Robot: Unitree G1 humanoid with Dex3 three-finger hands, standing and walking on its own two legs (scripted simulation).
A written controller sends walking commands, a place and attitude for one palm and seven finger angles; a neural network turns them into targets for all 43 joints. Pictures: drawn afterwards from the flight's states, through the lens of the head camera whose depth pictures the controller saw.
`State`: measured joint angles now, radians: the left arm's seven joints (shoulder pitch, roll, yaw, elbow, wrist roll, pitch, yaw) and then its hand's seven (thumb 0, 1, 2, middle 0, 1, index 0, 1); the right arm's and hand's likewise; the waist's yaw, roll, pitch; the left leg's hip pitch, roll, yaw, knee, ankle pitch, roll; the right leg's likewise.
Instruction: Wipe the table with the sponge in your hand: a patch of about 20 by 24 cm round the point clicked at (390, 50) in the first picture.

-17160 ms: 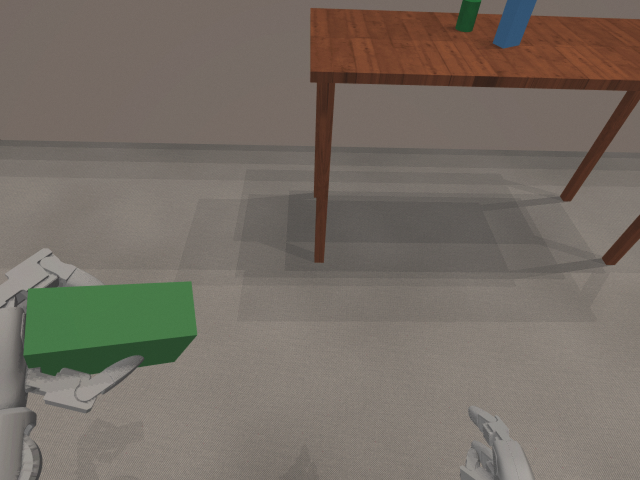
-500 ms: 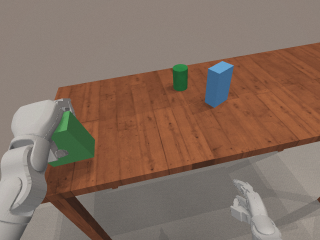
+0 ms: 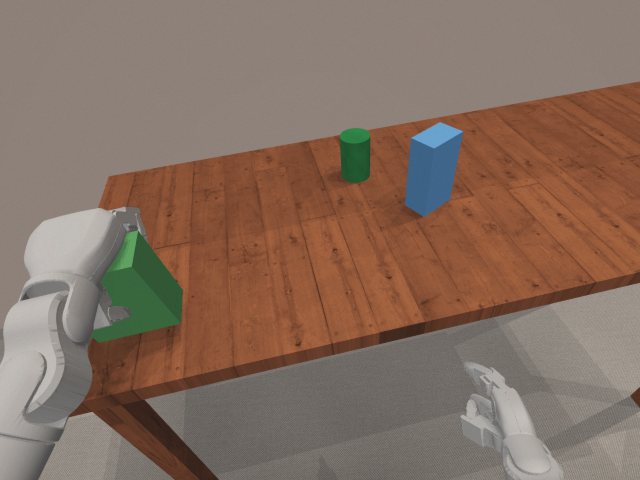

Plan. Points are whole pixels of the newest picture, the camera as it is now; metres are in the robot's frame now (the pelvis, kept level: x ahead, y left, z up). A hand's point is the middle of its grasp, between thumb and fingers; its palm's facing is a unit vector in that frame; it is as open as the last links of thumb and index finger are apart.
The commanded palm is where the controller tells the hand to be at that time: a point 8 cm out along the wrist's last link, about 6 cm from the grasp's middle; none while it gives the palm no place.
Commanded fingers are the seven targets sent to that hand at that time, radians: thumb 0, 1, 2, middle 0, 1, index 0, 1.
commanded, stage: move the sponge above the wiping area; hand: left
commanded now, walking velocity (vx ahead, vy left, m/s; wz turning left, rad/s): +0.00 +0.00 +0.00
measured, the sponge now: (126, 299) +0.26 +0.30 +0.11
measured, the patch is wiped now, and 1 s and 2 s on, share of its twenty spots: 0.00 0.00 0.00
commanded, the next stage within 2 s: none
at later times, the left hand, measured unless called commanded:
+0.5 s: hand (115, 271) +0.26 +0.29 +0.16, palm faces +0.12 -0.04 -0.99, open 9.5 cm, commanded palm +0.22 +0.29 +0.23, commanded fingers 0.00 0.10 1.30 -1.20 -1.60 -1.20 -1.60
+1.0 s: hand (99, 275) +0.25 +0.29 +0.18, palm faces +0.14 -0.03 -0.99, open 9.5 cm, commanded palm +0.20 +0.28 +0.24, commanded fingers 0.00 0.10 1.30 -1.20 -1.60 -1.20 -1.60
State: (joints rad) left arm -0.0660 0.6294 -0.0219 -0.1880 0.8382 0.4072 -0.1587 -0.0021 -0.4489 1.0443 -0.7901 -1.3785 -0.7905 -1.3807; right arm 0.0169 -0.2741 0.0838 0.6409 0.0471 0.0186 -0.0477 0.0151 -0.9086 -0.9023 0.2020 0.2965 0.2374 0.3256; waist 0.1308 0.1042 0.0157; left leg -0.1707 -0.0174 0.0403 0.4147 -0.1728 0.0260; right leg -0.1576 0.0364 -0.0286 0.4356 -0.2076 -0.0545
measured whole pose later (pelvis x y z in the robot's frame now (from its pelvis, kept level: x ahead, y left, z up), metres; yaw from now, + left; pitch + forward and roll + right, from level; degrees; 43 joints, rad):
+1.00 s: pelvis +0.00 +0.00 +0.00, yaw +0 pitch -4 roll +1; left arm 0.00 0.64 0.00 -0.28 0.82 0.42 -0.14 0.00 -0.45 1.05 -0.79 -1.38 -0.79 -1.38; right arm 0.02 -0.27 0.08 0.65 0.05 0.04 -0.04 0.01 -0.91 -0.90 0.20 0.30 0.22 0.31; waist 0.14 0.12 0.00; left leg -0.16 -0.01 0.04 0.42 -0.18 0.02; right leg -0.15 0.04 -0.03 0.44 -0.21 -0.06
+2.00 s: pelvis +0.01 +0.00 +0.00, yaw +0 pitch -4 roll +0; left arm 0.04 0.62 -0.04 -0.34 0.82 0.43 -0.16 0.00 -0.45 1.05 -0.79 -1.38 -0.79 -1.38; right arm 0.04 -0.29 0.06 0.63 0.05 0.03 -0.06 0.01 -0.91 -0.90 0.20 0.30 0.20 0.31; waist 0.15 0.11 0.01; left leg -0.17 -0.03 0.03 0.42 -0.18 0.03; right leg -0.16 0.03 -0.03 0.44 -0.22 -0.05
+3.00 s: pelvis +0.00 +0.00 +0.00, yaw +0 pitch -5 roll +0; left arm 0.00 0.65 0.01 -0.29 0.81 0.40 -0.14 0.00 -0.45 1.05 -0.79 -1.38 -0.79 -1.38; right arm 0.04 -0.29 0.06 0.64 0.05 0.03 -0.06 0.01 -0.91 -0.90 0.20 0.30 0.21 0.31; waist 0.16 0.11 0.01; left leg -0.17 -0.01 0.03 0.43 -0.19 0.02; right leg -0.15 0.04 -0.03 0.44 -0.22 -0.06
